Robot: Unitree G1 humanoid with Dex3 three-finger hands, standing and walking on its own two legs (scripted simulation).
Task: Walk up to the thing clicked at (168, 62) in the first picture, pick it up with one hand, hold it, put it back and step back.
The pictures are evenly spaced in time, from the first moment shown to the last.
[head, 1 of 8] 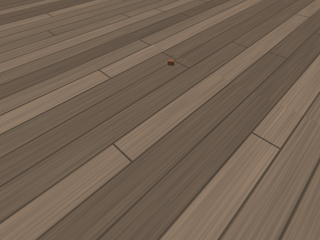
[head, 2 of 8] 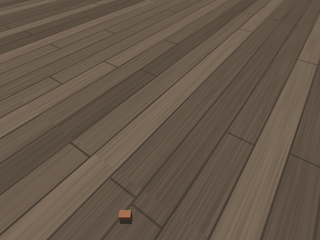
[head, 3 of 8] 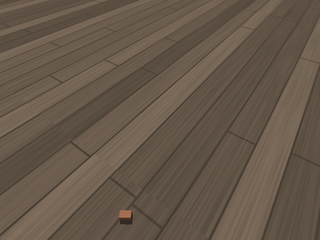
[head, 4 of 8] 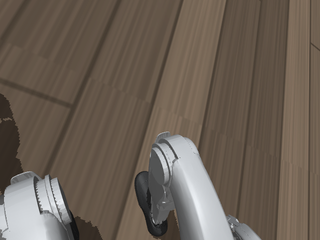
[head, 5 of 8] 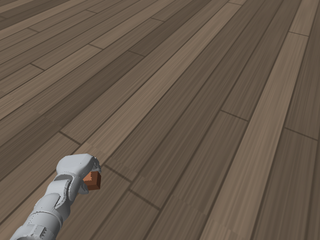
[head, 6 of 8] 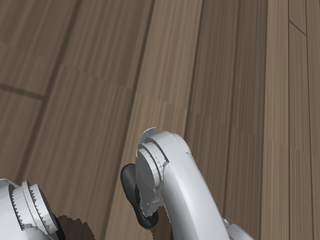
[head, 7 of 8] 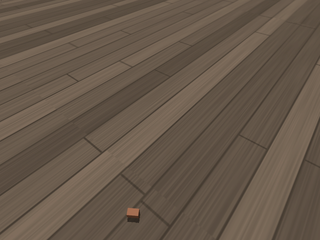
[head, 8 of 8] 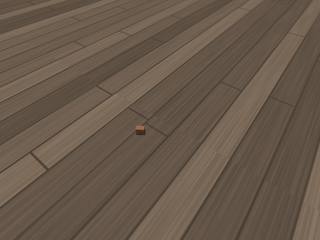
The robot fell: no
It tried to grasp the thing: yes
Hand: left
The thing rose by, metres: 0.69
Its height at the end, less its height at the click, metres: +0.00
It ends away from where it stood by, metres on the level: 0.01
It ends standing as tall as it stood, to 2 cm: yes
